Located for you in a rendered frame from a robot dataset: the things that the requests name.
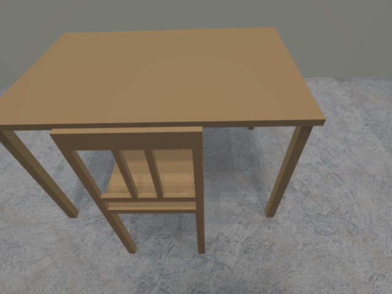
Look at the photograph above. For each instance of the chair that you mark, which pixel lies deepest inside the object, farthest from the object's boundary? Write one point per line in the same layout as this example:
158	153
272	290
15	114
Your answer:
157	170

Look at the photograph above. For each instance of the table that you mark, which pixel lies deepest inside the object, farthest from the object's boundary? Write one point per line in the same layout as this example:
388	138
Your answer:
228	77

